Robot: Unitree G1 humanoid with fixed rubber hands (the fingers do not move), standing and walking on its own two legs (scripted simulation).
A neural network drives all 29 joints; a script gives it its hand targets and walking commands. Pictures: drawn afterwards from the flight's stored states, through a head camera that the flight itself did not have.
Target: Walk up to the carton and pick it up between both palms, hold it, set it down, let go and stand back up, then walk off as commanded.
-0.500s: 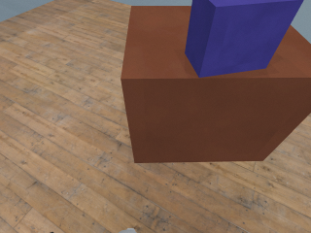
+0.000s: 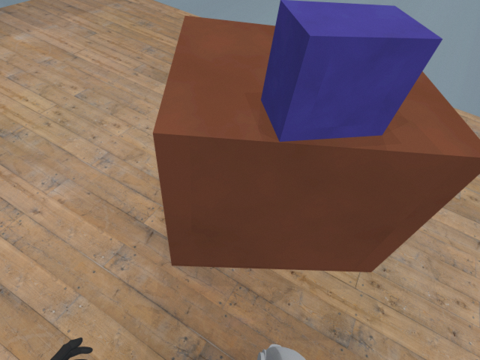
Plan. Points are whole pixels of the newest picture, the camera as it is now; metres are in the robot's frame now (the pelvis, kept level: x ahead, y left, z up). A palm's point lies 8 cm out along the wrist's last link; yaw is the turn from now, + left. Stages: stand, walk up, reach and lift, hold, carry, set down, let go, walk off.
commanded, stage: walk up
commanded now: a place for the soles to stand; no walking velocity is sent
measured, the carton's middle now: (336, 74) +0.73 -0.22 +0.13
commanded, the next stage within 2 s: none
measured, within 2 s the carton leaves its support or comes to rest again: neither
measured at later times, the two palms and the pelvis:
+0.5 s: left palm out of the picture +0.12 +0.26 -0.09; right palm out of the picture +0.16 -0.37 -0.09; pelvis +0.09 -0.05 +0.01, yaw -2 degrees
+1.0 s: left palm (145, 298) +0.27 +0.18 -0.12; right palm (479, 337) +0.20 -0.45 -0.08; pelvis +0.17 -0.12 -0.01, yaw -6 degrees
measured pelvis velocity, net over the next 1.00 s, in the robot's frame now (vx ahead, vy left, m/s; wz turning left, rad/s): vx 0.17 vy -0.12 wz -0.10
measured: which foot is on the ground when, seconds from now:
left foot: down 0.00-0.04, up 0.06-0.54, down 0.56-0.92, up 0.94-1.00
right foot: up 0.00-0.02, down 0.04-0.56, up 0.58-0.90, down 0.92-1.00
